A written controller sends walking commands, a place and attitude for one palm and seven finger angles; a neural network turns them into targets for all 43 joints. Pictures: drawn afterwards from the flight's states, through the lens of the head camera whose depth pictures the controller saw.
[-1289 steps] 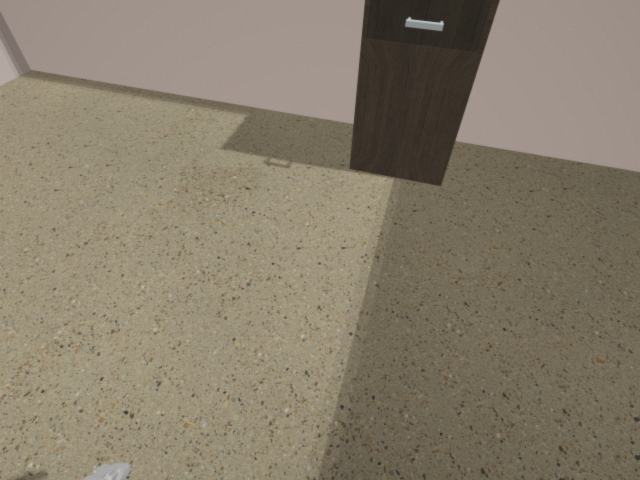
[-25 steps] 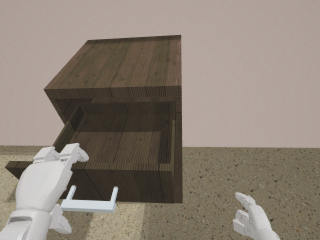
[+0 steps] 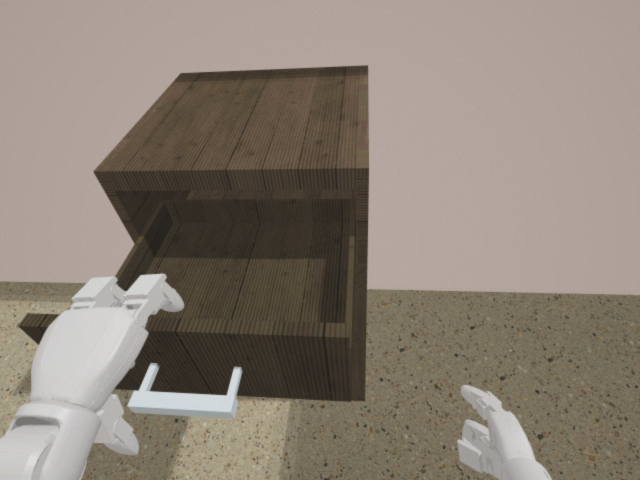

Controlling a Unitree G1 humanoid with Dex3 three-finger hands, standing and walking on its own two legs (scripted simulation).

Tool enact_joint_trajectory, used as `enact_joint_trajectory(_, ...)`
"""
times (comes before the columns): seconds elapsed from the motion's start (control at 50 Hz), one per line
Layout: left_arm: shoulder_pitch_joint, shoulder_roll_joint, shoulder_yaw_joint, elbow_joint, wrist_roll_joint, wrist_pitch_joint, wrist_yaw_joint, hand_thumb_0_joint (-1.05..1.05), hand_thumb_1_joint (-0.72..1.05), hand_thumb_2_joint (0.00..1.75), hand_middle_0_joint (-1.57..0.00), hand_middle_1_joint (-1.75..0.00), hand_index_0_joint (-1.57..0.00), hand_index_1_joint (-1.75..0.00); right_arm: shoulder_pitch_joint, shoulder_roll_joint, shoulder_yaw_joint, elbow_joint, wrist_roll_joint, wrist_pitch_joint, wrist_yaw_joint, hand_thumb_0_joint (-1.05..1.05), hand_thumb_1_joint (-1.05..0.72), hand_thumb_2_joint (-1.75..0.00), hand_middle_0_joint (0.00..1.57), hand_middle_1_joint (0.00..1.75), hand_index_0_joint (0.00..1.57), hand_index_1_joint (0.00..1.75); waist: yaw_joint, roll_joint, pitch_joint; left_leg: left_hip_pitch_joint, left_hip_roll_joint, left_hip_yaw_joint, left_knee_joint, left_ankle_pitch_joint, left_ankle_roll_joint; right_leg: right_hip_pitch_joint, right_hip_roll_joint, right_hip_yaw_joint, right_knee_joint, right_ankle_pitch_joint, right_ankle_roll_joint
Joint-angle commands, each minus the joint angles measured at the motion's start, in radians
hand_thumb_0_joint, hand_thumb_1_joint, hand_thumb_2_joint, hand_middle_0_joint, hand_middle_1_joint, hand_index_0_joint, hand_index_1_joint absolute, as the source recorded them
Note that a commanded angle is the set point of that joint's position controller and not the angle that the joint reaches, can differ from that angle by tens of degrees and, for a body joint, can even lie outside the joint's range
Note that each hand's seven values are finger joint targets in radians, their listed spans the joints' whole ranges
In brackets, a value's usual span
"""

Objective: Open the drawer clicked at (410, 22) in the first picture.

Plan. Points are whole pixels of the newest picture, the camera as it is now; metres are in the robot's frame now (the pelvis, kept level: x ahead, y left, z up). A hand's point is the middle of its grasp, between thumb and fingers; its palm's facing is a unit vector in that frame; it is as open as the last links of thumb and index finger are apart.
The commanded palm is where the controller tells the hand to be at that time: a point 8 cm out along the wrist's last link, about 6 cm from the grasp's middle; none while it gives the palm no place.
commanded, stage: draw the hand back to the body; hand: left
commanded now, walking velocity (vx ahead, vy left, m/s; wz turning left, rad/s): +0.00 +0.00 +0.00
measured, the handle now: (188, 388) +0.22 +0.23 -0.02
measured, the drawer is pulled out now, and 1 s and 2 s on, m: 0.29 0.29 0.29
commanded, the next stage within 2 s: step back with the hand held close in 1.40 s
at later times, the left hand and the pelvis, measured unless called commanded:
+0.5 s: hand (119, 356) +0.18 +0.24 +0.14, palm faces +0.26 -0.63 -0.73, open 13.8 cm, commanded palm +0.14 +0.26 +0.18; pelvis +0.01 +0.00 +0.00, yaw +1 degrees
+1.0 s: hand (132, 332) +0.20 +0.23 +0.15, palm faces +0.37 -0.83 -0.41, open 10.4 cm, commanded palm +0.15 +0.27 +0.18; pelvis +0.03 -0.01 +0.00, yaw +1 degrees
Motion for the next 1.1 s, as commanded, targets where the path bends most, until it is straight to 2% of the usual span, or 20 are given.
enact_joint_trajectory(0.0, -0.055, 0.199, 0.227, -0.145, -0.028, 0.002, 0.055, 0.0, -0.5, 0.3, -0.3, -1.2, -0.3, -1.2, -0.214, -0.091, -0.046, -0.17, 0.012, -0.059, -0.006, 0.0, -0.9, -0.9, 0.2, 0.3, 0.2, 0.3, -0.002, -0.036, -0.059, 0.033, 0.012, 0.035, -0.055, 0.208, 0.012, -0.023, -0.018, -0.01, -0.092, 0.165, -0.012)
enact_joint_trajectory(0.06, -0.044, 0.155, 0.168, -0.154, -0.032, -0.005, 0.037, 0.0, -0.5, 0.3, -0.3, -1.2, -0.3, -1.2, -0.2, -0.095, -0.053, -0.174, 0.005, -0.056, -0.004, 0.0, -0.9, -0.9, 0.2, 0.3, 0.2, 0.3, -0.008, -0.037, -0.059, 0.041, 0.007, 0.04, -0.055, 0.221, 0.02, -0.037, -0.021, -0.028, -0.094, 0.174, -0.003)
enact_joint_trajectory(0.08, -0.04, 0.164, 0.174, -0.19, -0.034, -0.009, 0.039, 0.0, -0.5, 0.3, -0.3, -1.2, -0.3, -1.2, -0.192, -0.099, -0.054, -0.189, 0.006, -0.06, -0.004, 0.0, -0.9, -0.9, 0.2, 0.3, 0.2, 0.3, -0.006, -0.053, -0.099, 0.053, 0.01, 0.041, -0.05, 0.231, 0.02, -0.025, -0.029, -0.032, -0.086, 0.19, 0.002)
enact_joint_trajectory(0.16, -0.017, 0.159, 0.158, -0.204, -0.038, -0.032, 0.031, 0.0, -0.5, 0.3, -0.3, -1.2, -0.3, -1.2, -0.18, -0.102, -0.055, -0.19, -0.001, -0.067, -0.012, 0.0, -0.9, -0.9, 0.2, 0.3, 0.2, 0.3, -0.013, -0.068, -0.083, 0.044, 0.011, 0.039, -0.041, 0.22, 0.025, -0.051, -0.027, -0.037, -0.09, 0.184, 0.004)
enact_joint_trajectory(0.2, -0.03, 0.229, 0.228, -0.226, -0.036, -0.041, 0.052, 0.0, -0.5, 0.3, -0.3, -1.2, -0.3, -1.2, -0.196, -0.108, -0.05, -0.194, 0.005, -0.076, -0.021, 0.0, -0.9, -0.9, 0.2, 0.3, 0.2, 0.3, -0.011, -0.046, -0.079, 0.037, 0.017, 0.035, -0.033, 0.196, 0.017, -0.051, -0.029, -0.012, -0.091, 0.167, -0.004)
enact_joint_trajectory(0.28, 0.003, 0.224, 0.252, -0.193, -0.015, -0.064, 0.071, 0.0, -0.5, 0.3, -0.3, -1.2, -0.3, -1.2, -0.168, -0.1, -0.056, -0.191, -0.003, -0.062, -0.019, 0.0, -0.9, -0.9, 0.2, 0.3, 0.2, 0.3, 0.002, -0.058, -0.089, 0.043, 0.014, 0.036, -0.019, 0.234, 0.02, -0.057, -0.033, -0.03, -0.078, 0.198, -0.004)
enact_joint_trajectory(0.3, 0.006, 0.255, 0.293, -0.199, -0.035, -0.059, 0.08, 0.0, -0.5, 0.3, -0.3, -1.2, -0.3, -1.2, -0.19, -0.102, -0.054, -0.194, 0.007, -0.068, -0.021, 0.0, -0.9, -0.9, 0.2, 0.3, 0.2, 0.3, 0.002, -0.025, -0.089, 0.039, 0.015, 0.033, -0.019, 0.219, 0.015, -0.045, -0.029, -0.01, -0.08, 0.2, -0.01)
enact_joint_trajectory(0.38, 0.06, 0.217, 0.278, -0.167, -0.064, -0.06, 0.074, 0.0, -0.5, 0.3, -0.3, -1.2, -0.3, -1.2, -0.164, -0.102, -0.064, -0.193, 0.005, -0.057, -0.014, 0.0, -0.9, -0.9, 0.2, 0.3, 0.2, 0.3, -0.002, -0.041, -0.098, 0.036, 0.012, 0.037, -0.011, 0.261, 0.019, -0.043, -0.033, -0.035, -0.065, 0.245, 0.0)
enact_joint_trajectory(0.4, -0.089, -0.132, 0.233, -0.208, -0.763, -0.135, 0.068, 0.0, -0.47, 0.32, -0.3, -1.18, -0.3, -1.18, -0.104, -0.027, -0.058, -0.215, 0.019, -0.143, -0.037, 0.0, -0.9, -0.9, 0.2, 0.3, 0.2, 0.3, -0.104, -0.06, -0.023, 0.135, 0.031, 0.024, -0.025, 0.192, 0.037, -0.049, -0.015, -0.055, -0.069, 0.202, -0.01)
enact_joint_trajectory(0.42, 0.047, -0.055, 0.277, -0.038, -0.781, -0.163, 0.084, 0.0, -0.43, 0.33, -0.29, -1.15, -0.29, -1.15, -0.071, -0.052, -0.053, -0.169, 0.005, -0.187, -0.054, 0.0, -0.9, -0.9, 0.2, 0.3, 0.2, 0.3, -0.083, -0.11, 0.003, 0.113, 0.049, 0.014, -0.043, 0.174, 0.032, -0.057, -0.014, -0.066, -0.058, 0.15, -0.009)
enact_joint_trajectory(0.44, 0.075, -0.1, 0.238, -0.077, -0.799, -0.171, 0.082, 0.0, -0.4, 0.34, -0.29, -1.13, -0.29, -1.13, -0.082, -0.046, -0.052, -0.174, 0.008, -0.198, -0.06, 0.0, -0.9, -0.9, 0.2, 0.3, 0.2, 0.3, -0.082, -0.098, 0.024, 0.099, 0.054, 0.005, -0.062, 0.167, 0.026, -0.054, -0.019, -0.064, -0.059, 0.128, -0.007)
enact_joint_trajectory(0.46, 0.067, -0.073, 0.282, -0.128, -0.85, -0.189, 0.087, 0.0, -0.36, 0.36, -0.29, -1.11, -0.29, -1.11, -0.075, -0.054, -0.057, -0.171, 0.006, -0.2, -0.075, 0.0, -0.9, -0.9, 0.2, 0.3, 0.2, 0.3, -0.073, -0.165, -0.014, 0.103, 0.046, 0.007, -0.07, 0.187, 0.027, -0.028, -0.024, -0.08, -0.076, 0.159, -0.001)
enact_joint_trajectory(0.48, 0.012, -0.055, 0.283, -0.217, -0.867, -0.212, 0.091, 0.0, -0.32, 0.37, -0.29, -1.09, -0.29, -1.09, -0.084, -0.056, -0.058, -0.176, 0.005, -0.22, -0.086, 0.0, -0.9, -0.9, 0.2, 0.3, 0.2, 0.3, -0.076, -0.158, -0.05, 0.11, 0.048, 0.01, -0.072, 0.206, 0.027, -0.001, -0.039, -0.07, -0.069, 0.179, 0.007)
enact_joint_trajectory(0.5, -0.001, 0.0, 0.334, -0.227, -0.877, -0.223, 0.107, 0.0, -0.29, 0.39, -0.29, -1.07, -0.29, -1.07, -0.095, -0.061, -0.059, -0.158, -0.001, -0.241, -0.096, 0.0, -0.9, -0.9, 0.2, 0.3, 0.2, 0.3, -0.065, -0.122, -0.057, 0.105, 0.044, 0.014, -0.069, 0.196, 0.024, 0.009, -0.04, -0.06, -0.067, 0.179, 0.007)
enact_joint_trajectory(0.54, 0.001, -0.03, 0.303, -0.275, -0.879, -0.25, 0.111, 0.0, -0.22, 0.42, -0.28, -1.02, -0.28, -1.02, -0.076, -0.044, -0.047, -0.155, -0.009, -0.278, -0.1, 0.0, -0.9, -0.9, 0.2, 0.3, 0.2, 0.3, -0.059, -0.063, -0.086, 0.108, 0.035, 0.021, -0.07, 0.228, 0.024, 0.018, -0.05, -0.059, -0.068, 0.207, 0.002)
enact_joint_trajectory(0.62, -0.008, -0.041, 0.309, -0.241, -0.883, -0.256, 0.114, 0.0, -0.08, 0.48, -0.27, -0.93, -0.27, -0.93, -0.059, -0.041, -0.04, -0.113, -0.011, -0.305, -0.098, 0.0, -0.9, -0.9, 0.2, 0.3, 0.2, 0.3, -0.061, 0.048, 0.006, 0.065, 0.03, 0.013, -0.083, 0.237, 0.007, 0.001, -0.046, -0.065, -0.085, 0.21, -0.012)
enact_joint_trajectory(0.72, 0.039, -0.073, 0.324, -0.143, -0.903, -0.248, 0.095, 0.0, 0.09, 0.55, -0.26, -0.82, -0.26, -0.82, -0.061, -0.039, -0.052, -0.097, -0.007, -0.291, -0.09, 0.0, -0.9, -0.9, 0.2, 0.3, 0.2, 0.3, -0.061, -0.023, 0.014, 0.064, 0.038, 0.016, -0.077, 0.292, 0.006, 0.017, -0.042, -0.071, -0.086, 0.278, -0.007)
enact_joint_trajectory(0.78, 0.043, -0.069, 0.331, -0.158, -0.913, -0.251, 0.085, 0.0, 0.2, 0.6, -0.25, -0.75, -0.25, -0.75, -0.069, -0.045, -0.062, -0.106, -0.003, -0.278, -0.087, 0.0, -0.9, -0.9, 0.2, 0.3, 0.2, 0.3, -0.06, -0.08, -0.04, 0.086, 0.04, 0.022, -0.07, 0.318, 0.013, 0.036, -0.045, -0.064, -0.08, 0.321, 0.0)
enact_joint_trajectory(0.88, 0.048, -0.049, 0.349, -0.179, -0.914, -0.255, 0.084, 0.0, 0.37, 0.68, -0.24, -0.64, -0.24, -0.64, -0.074, -0.048, -0.07, -0.107, -0.001, -0.269, -0.09, 0.0, -0.9, -0.9, 0.2, 0.3, 0.2, 0.3, -0.06, -0.08, -0.089, 0.106, 0.036, 0.032, -0.064, 0.34, 0.015, 0.05, -0.05, -0.06, -0.081, 0.358, 0.005)
enact_joint_trajectory(1.08, 0.012, -0.046, 0.359, -0.139, -0.916, -0.246, 0.092, 0.0, 0.73, 0.82, -0.21, -0.41, -0.21, -0.41, -0.072, -0.049, -0.071, -0.103, 0.004, -0.259, -0.1, 0.0, -0.9, -0.9, 0.2, 0.3, 0.2, 0.3, -0.068, -0.058, -0.038, 0.107, 0.031, 0.033, -0.071, 0.299, 0.016, 0.013, -0.049, -0.058, -0.102, 0.313, 0.008)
